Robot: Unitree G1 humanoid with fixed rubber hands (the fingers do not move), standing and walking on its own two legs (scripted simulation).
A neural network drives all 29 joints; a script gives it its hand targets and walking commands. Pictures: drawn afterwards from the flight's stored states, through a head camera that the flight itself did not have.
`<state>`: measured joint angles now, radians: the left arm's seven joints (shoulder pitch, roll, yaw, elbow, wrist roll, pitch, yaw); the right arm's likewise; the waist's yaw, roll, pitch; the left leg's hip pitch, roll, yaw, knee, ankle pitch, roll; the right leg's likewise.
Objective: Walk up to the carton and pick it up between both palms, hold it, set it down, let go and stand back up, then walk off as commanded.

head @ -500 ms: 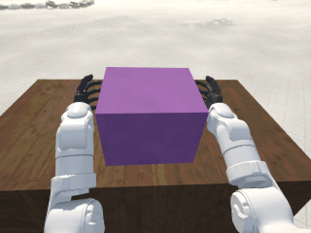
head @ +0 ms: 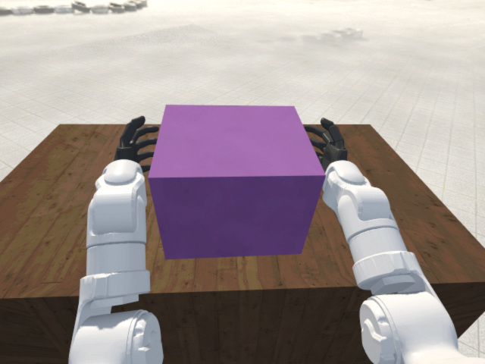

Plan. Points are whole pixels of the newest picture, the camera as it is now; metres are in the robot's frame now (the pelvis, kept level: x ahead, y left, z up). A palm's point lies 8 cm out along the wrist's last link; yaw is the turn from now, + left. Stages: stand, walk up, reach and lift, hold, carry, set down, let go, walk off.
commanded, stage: hold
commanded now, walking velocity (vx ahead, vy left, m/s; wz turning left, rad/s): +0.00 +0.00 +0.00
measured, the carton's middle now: (233, 178) +0.40 +0.02 +0.17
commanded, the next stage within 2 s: none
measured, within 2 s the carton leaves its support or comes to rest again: neither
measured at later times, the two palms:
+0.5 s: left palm (129, 165) +0.36 +0.18 +0.23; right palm (332, 165) +0.37 -0.15 +0.22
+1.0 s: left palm (129, 166) +0.36 +0.18 +0.23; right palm (333, 165) +0.37 -0.15 +0.22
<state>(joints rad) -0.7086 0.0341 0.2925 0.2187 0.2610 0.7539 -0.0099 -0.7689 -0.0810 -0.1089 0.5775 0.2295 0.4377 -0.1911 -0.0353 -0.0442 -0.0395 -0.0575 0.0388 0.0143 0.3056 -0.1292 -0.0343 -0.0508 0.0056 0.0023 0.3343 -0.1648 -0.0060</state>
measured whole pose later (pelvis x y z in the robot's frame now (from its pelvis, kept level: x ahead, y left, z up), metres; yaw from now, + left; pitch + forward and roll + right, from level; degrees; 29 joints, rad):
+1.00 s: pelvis +0.00 +0.00 +0.00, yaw +0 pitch -7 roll +0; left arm -0.71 0.03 0.29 0.22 0.26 0.76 -0.01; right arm -0.77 -0.08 -0.11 0.58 0.23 0.44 -0.19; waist -0.04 -0.05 -0.04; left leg -0.06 0.04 0.01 0.31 -0.13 -0.03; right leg -0.05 0.01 0.00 0.33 -0.16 -0.01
